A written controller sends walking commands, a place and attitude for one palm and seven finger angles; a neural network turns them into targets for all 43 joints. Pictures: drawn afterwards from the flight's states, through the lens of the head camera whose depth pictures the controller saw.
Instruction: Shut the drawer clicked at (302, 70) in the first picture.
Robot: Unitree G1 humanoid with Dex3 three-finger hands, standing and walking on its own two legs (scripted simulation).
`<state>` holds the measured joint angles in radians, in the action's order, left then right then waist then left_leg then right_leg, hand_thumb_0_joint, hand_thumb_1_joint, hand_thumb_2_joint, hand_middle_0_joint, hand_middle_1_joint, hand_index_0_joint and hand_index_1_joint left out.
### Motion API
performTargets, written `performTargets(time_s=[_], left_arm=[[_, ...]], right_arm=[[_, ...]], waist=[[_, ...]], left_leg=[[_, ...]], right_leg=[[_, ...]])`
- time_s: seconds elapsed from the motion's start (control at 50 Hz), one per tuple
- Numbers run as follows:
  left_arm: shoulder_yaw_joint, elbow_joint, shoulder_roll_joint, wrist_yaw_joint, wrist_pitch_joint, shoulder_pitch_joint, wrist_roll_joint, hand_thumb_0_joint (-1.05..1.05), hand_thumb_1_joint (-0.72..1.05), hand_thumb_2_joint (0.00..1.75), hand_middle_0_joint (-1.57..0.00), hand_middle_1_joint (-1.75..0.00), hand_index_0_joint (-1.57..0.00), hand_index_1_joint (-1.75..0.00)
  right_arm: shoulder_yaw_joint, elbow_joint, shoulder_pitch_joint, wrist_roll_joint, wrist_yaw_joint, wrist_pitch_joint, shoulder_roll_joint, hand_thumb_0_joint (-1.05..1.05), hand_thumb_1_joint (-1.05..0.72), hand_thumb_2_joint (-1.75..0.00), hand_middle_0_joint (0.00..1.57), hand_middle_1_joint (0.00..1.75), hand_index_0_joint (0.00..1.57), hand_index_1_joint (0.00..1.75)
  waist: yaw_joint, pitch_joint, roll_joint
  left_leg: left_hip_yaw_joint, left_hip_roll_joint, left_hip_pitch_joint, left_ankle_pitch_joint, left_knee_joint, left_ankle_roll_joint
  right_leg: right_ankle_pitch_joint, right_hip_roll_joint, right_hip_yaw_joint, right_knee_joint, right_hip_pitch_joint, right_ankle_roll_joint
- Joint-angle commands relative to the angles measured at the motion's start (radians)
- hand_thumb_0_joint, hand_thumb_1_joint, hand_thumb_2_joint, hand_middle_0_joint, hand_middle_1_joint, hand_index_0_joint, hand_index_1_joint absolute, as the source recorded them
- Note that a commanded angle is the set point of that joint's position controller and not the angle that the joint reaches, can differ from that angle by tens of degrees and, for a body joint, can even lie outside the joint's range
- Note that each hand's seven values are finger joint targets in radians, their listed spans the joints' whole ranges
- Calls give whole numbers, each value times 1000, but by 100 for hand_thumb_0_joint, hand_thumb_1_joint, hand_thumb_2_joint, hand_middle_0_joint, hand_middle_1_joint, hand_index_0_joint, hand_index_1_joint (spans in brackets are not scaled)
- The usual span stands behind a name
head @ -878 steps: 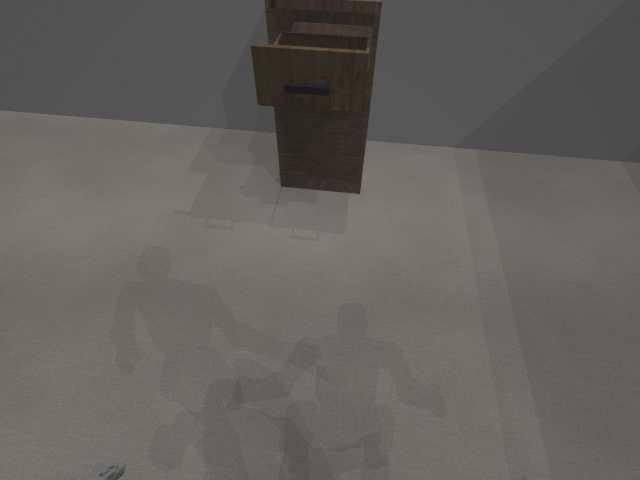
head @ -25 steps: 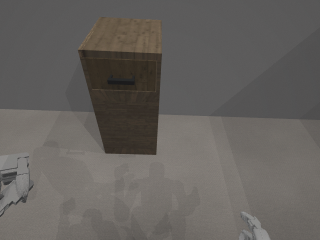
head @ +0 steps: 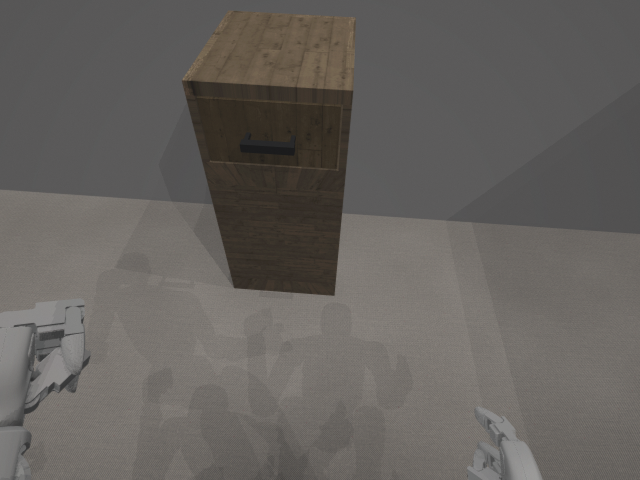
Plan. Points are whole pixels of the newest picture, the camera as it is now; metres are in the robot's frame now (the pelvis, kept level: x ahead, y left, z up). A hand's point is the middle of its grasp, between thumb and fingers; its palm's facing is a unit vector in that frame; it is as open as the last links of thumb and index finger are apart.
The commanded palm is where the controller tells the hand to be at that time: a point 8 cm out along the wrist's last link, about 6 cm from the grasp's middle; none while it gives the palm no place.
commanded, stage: let the arm hang, fingers relaxed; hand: left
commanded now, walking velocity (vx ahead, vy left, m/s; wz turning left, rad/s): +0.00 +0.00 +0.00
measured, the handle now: (269, 142) +0.85 +0.19 -0.07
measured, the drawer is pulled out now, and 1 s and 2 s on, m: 0.00 0.00 0.00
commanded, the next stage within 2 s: look to check the result in 1.06 s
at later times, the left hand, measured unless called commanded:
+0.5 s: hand out of the picture -0.09 +0.17 -0.17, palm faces +0.06 -0.97 -0.23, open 4.9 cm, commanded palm none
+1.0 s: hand out of the picture +0.01 +0.10 -0.18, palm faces +0.08 -0.99 -0.13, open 7.4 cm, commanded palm none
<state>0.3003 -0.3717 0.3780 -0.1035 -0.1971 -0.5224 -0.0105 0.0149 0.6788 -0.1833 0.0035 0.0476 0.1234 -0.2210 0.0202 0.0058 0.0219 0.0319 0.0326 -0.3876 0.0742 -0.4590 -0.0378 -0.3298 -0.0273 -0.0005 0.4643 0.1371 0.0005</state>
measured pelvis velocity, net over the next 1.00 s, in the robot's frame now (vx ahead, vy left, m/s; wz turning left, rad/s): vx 0.03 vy -0.03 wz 0.01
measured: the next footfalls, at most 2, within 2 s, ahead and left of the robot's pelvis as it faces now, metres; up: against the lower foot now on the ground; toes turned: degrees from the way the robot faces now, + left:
none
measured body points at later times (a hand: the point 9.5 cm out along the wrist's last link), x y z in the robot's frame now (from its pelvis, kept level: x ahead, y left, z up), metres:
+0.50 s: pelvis +0.01 -0.01 +0.00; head +0.03 -0.01 +0.45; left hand -0.09 +0.23 -0.15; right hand +0.00 -0.24 -0.16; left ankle +0.10 +0.09 -0.73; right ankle -0.05 -0.12 -0.73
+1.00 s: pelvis +0.03 -0.03 +0.00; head +0.03 -0.03 +0.45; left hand +0.01 +0.16 -0.17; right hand +0.01 -0.24 -0.16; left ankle +0.10 +0.09 -0.73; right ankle -0.05 -0.12 -0.73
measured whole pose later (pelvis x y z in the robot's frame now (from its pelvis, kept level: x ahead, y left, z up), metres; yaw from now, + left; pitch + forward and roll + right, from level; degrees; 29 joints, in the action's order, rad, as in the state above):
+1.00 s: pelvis +0.03 -0.03 +0.00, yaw +1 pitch -2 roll +0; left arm 0.01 1.10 0.07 -0.05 -0.01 -0.34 0.00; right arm -0.01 1.14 -0.32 0.02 0.05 -0.01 -0.10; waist -0.01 0.04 -0.01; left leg 0.05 0.02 -0.30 0.15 -0.50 0.00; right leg -0.39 -0.04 -0.02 0.46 0.03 -0.05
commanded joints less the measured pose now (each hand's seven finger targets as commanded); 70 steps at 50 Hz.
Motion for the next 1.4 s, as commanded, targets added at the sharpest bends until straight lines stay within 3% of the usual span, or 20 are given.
performTargets(time_s=[0.0, 0.02, 0.04, 0.1, 0.12, 0.16, 0.2, 0.22, 0.26, 0.28, 0.3, 0.32, 0.34, 0.54, 0.66, 0.74, 1.04, 1.2, 1.3, 1.38], left_arm=[[-188, 584, -21, 99, 182, 79, 51, 0, 90, 90, -128, -147, -128, -147], [-193, 636, -15, 97, 184, 117, 56, 0, 90, 90, -124, -143, -124, -143], [-195, 689, -13, 96, 186, 141, 52, 0, 90, 90, -120, -138, -120, -138], [-211, 881, 6, 89, 203, 204, 44, 0, 90, 90, -108, -125, -108, -125], [-221, 945, 5, 85, 209, 206, 41, 0, 90, 90, -104, -121, -104, -121], [-236, 1079, -9, 84, 215, 177, 33, 0, 90, 90, -96, -112, -96, -112], [-245, 1188, -20, 85, 213, 152, 29, 0, 90, 90, -88, -104, -88, -104], [-248, 1225, -15, 85, 210, 147, 29, 0, 90, 90, -84, -99, -84, -99], [-238, 1295, -73, 83, 207, 113, 32, 0, 90, 90, -76, -91, -76, -91], [-246, 1325, -70, 84, 206, 101, 28, 0, 90, 90, -72, -86, -72, -86], [-251, 1351, -74, 84, 204, 89, 26, 0, 90, 90, -68, -82, -68, -82], [-256, 1371, -73, 83, 202, 82, 26, 0, 90, 90, -64, -78, -64, -78], [-263, 1394, -82, 83, 200, 76, 25, 0, 90, 90, -60, -73, -60, -73], [-286, 1500, -126, 68, 196, 24, 18, 0, 90, 90, -20, -30, -20, -30], [-286, 1507, -160, 59, 193, 16, 18, 0, 90, 90, -20, -30, -20, -30], [-282, 1506, -179, 56, 193, 10, 17, 0, 90, 90, -20, -30, -20, -30], [-265, 1475, -200, 48, 187, 55, 17, 0, 90, 90, -20, -30, -20, -30], [-265, 1478, -192, 49, 188, 54, 16, 0, 90, 90, -20, -30, -20, -30], [-270, 1484, -192, 52, 189, 50, 16, 0, 90, 90, -20, -30, -20, -30], [-272, 1489, -187, 52, 188, 45, 16, 0, 90, 90, -20, -30, -20, -30]], right_arm=[[-70, 26, -2, -2, -45, -49, -172, 0, -90, -90, 20, 30, 20, 30], [-70, 33, -15, 6, -45, -59, -172, 0, -90, -90, 20, 30, 20, 30], [-71, 37, 0, 11, -44, -67, -182, 0, -90, -90, 20, 30, 20, 30], [-64, 80, 20, 24, -40, -94, -178, 0, -90, -90, 20, 30, 20, 30], [-58, 96, 22, 26, -39, -104, -172, 0, -90, -90, 20, 30, 20, 30], [-44, 141, 21, 25, -33, -116, -146, 0, -90, -90, 20, 30, 20, 30], [-42, 186, 7, 22, -28, -123, -127, 0, -90, -90, 20, 30, 20, 30], [-44, 202, -6, 18, -25, -125, -132, 0, -90, -90, 20, 30, 20, 30], [-48, 238, -46, 23, -17, -127, -98, 0, -90, -90, 20, 30, 20, 30], [-48, 256, -62, 20, -15, -129, -95, 0, -90, -90, 20, 30, 20, 30], [-48, 274, -74, 17, -13, -129, -90, 0, -90, -90, 20, 30, 20, 30], [-51, 282, -87, 13, -11, -130, -96, 0, -90, -90, 20, 30, 20, 30], [-52, 300, -96, 11, -9, -131, -94, 0, -90, -90, 20, 30, 20, 30], [-48, 402, -166, 7, -9, -143, -30, 0, -90, -90, 20, 30, 20, 30], [-43, 433, -191, 9, -8, -139, 12, 0, -90, -90, 20, 30, 20, 30], [-38, 440, -199, 11, -5, -133, 29, 0, -90, -90, 20, 30, 20, 30], [-41, 431, -207, 13, 7, -122, 43, 0, -90, -90, 20, 30, 20, 30], [-40, 428, -201, 12, 8, -124, 32, 0, -90, -90, 20, 30, 20, 30], [-39, 429, -191, 11, 8, -127, 24, 0, -90, -90, 20, 30, 20, 30], [-38, 428, -186, 10, 6, -128, 19, 0, -90, -90, 20, 30, 20, 30]], waist=[[-28, -127, -153], [-32, -133, -246], [-25, -106, -250], [-27, -51, -111], [-19, -35, -30], [-4, 4, 92], [-1, 20, 133], [-2, 28, 103], [-9, -14, 178], [-9, -23, 195], [-8, -31, 186], [-8, -20, 103], [-12, -12, 61], [-30, 102, -72], [-33, 145, -73], [-23, 153, -37], [-24, 110, -19], [-25, 102, -24], [-25, 123, -18], [-23, 121, -44]], left_leg=[[118, -108, 156, -84, -154, -11], [123, -103, 150, -113, -162, -11], [119, -94, 126, -113, -174, -18], [139, -92, 110, -132, -106, -27], [165, -103, 98, -116, -55, -28], [199, -106, 68, -7, 31, -34], [195, -96, 75, 103, 70, -27], [194, -96, 93, 105, 67, -24], [196, -102, 142, 151, 90, -26], [199, -104, 154, 168, 103, -26], [200, -108, 162, 172, 112, -27], [202, -113, 173, 154, 105, -29], [186, -110, 186, 130, 91, -27], [106, -86, 218, 110, 47, -7], [86, -84, 198, 57, 24, -7], [95, -87, 166, 36, 35, -13], [70, -97, 176, -94, -11, -11], [62, -102, 200, -100, -12, -10], [65, -106, 207, -65, 3, -9], [62, -106, 216, -69, 4, -9]], right_leg=[[79, 113, 68, 4, 182, -60], [95, 106, 67, 22, 163, -72], [124, 121, 68, 16, 165, -80], [127, 108, 65, 27, 132, -80], [65, 90, 52, 30, 115, -67], [-13, 72, 48, 5, 79, -55], [-35, 75, 60, -36, 73, -63], [-31, 76, 60, -56, 78, -65], [-27, 78, 60, -70, 67, -74], [-24, 74, 54, -72, 60, -74], [-17, 74, 50, -79, 52, -74], [-12, 73, 47, -97, 55, -72], [-2, 82, 53, -117, 64, -73], [-83, 111, 65, -182, 171, -81], [-57, 111, 64, -171, 183, -82], [-15, 101, 52, -146, 145, -77], [207, 107, 52, -128, 56, -66], [235, 105, 57, -133, 48, -61], [176, 100, 63, -145, 71, -65], [191, 101, 61, -147, 70, -61]])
